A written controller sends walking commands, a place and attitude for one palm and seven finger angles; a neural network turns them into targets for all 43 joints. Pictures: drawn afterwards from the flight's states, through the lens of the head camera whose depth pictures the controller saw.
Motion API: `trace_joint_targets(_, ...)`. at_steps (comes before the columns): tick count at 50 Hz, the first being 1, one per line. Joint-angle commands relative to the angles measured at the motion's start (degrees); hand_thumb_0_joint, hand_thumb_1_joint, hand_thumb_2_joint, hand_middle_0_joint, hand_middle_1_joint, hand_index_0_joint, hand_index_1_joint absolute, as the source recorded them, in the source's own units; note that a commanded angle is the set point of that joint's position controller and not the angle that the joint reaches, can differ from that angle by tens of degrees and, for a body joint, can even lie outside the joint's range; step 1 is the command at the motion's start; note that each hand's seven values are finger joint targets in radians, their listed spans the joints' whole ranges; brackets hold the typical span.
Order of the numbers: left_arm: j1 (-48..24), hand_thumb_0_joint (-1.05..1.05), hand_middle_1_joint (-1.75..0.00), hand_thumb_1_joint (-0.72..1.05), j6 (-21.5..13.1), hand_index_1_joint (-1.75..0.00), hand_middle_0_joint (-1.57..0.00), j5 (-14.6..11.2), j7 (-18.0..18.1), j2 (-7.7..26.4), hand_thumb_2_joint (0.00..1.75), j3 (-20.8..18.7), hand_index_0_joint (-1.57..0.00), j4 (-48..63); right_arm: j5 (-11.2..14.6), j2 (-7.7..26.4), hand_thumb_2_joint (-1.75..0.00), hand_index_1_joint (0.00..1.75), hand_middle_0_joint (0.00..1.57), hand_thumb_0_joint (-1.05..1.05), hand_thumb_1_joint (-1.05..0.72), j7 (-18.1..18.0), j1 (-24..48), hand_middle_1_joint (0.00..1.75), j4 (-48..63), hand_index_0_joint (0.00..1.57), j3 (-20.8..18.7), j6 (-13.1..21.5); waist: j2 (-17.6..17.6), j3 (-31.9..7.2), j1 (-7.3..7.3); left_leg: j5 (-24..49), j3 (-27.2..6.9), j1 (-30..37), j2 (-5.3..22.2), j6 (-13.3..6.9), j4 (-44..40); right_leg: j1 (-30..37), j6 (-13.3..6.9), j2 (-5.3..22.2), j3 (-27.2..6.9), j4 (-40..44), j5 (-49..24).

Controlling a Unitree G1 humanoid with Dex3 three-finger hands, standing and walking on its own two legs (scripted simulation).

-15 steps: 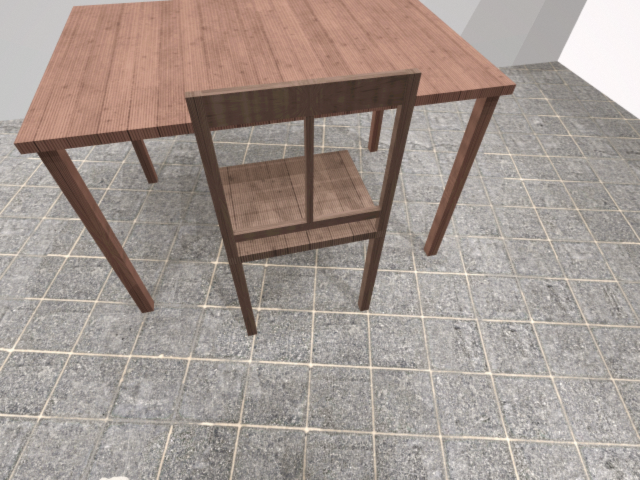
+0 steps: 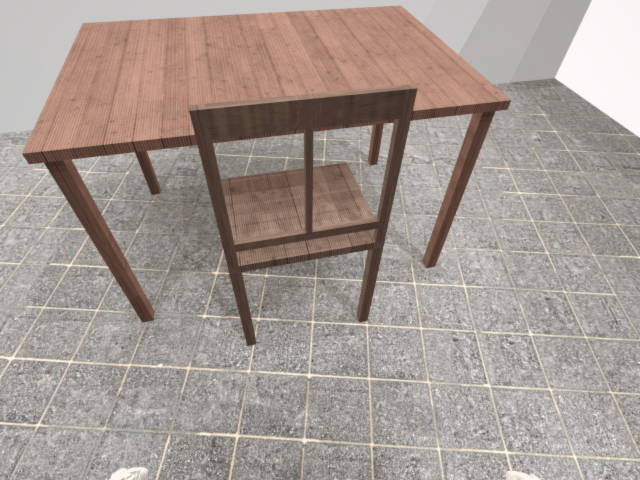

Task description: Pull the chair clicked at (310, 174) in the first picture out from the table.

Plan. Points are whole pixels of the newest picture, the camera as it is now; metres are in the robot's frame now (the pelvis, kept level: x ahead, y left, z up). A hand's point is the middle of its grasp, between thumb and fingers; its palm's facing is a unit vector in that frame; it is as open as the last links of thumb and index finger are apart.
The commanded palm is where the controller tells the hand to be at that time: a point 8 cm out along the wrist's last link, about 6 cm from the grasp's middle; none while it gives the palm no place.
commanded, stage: stand and wait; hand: left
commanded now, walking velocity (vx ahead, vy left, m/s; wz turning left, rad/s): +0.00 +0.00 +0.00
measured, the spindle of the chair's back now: (308, 184) +0.74 +0.07 -0.10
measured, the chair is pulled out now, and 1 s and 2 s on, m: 0.00 0.00 0.00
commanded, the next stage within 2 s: look at it before walking up in 0.52 s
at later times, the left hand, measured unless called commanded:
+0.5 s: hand out of the picture +0.04 +0.22 -0.16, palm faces -0.02 -0.95 -0.31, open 7.4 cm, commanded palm none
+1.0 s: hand out of the picture +0.05 +0.21 -0.15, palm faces -0.02 -0.95 -0.31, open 7.4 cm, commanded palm none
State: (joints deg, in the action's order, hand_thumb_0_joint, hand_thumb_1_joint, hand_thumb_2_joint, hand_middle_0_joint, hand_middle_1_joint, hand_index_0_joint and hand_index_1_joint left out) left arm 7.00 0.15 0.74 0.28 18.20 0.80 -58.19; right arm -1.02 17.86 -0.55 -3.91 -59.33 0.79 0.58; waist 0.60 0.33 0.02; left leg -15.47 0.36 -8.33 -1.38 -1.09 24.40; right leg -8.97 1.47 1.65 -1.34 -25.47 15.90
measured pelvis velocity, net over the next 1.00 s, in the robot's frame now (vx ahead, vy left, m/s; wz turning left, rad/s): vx -0.02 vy -0.02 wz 0.00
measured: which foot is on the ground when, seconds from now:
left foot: down 0.00-1.00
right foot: down 0.00-1.00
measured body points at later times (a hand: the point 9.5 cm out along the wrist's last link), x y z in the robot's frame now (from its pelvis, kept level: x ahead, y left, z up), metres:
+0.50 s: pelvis -0.01 -0.01 +0.00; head +0.00 -0.02 +0.45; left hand +0.05 +0.27 -0.14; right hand +0.05 -0.30 -0.14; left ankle -0.03 +0.11 -0.74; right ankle -0.03 -0.14 -0.74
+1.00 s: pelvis -0.02 -0.02 +0.01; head -0.02 -0.02 +0.46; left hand +0.05 +0.26 -0.13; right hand +0.05 -0.30 -0.14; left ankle -0.03 +0.11 -0.74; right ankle -0.03 -0.14 -0.74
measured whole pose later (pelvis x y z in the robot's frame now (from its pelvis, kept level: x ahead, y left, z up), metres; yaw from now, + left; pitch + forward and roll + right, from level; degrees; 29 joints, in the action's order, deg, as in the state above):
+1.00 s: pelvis -0.02 -0.02 +0.01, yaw +0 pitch -1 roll +0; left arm 9.2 -0.5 0.6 0.3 17.1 0.2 -62.8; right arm -0.8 17.4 -0.7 -8.0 -64.7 0.7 0.5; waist -0.2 0.3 -0.3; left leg -11.9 -0.1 -7.2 0.5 0.7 20.2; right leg -7.9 -0.1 -0.1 -0.8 -21.4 12.3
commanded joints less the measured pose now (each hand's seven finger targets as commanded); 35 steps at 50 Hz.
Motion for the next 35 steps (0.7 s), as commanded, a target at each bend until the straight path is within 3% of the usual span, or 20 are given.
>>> trace_joint_targets(1,-1.0,0.00,-0.30,0.90,-1.2,-0.30,-0.20,0.0,0.8,10.9,0.90,-2.7,-0.20,2.9,0.2,10.9,-0.90,0.30,0.20,0.00,-0.90,-0.5,1.3,0.30,2.6,0.20,-2.6,1.3,-1.5,-4.0,0.03,18.6,-4.7,2.1,7.2,-1.1,-3.2,1.4,-2.5,4.8,-3.0,2.7,-17.4)
trace_joint_targets(5,-0.6,0.00,-0.30,0.90,-1.3,-0.30,-0.20,0.0,0.9,10.6,0.90,-2.7,-0.20,2.2,0.4,10.5,-0.90,0.30,0.20,0.00,-0.90,-0.6,0.8,0.30,1.8,0.20,-2.6,1.2,0.0,-3.7,-0.04,17.7,-4.9,2.3,7.3,-1.0,-3.6,1.6,-2.4,4.9,-3.2,3.5,-17.6)
trace_joint_targets(16,0.4,0.00,-0.30,0.90,-1.4,-0.30,-0.20,-0.2,0.9,10.1,0.90,-2.6,-0.20,-0.2,0.5,10.1,-0.90,0.30,0.20,0.00,-0.90,-0.5,-1.0,0.30,-0.9,0.20,-2.3,1.1,-0.3,-2.2,-0.02,13.0,-5.2,1.3,7.3,-0.6,-5.2,1.4,-2.4,4.9,-3.8,5.5,-13.7)
trace_joint_targets(35,0.6,0.00,-0.30,0.90,-1.6,-0.30,-0.20,-0.1,0.9,9.7,0.90,-2.7,-0.20,-1.3,0.5,9.6,-0.90,0.30,0.20,0.00,-0.90,-0.6,-2.7,0.30,-2.1,0.20,-2.2,1.3,-0.2,-1.7,0.01,12.5,-5.3,1.5,7.8,-0.3,-6.4,1.0,-2.6,4.7,-4.3,6.8,-12.6)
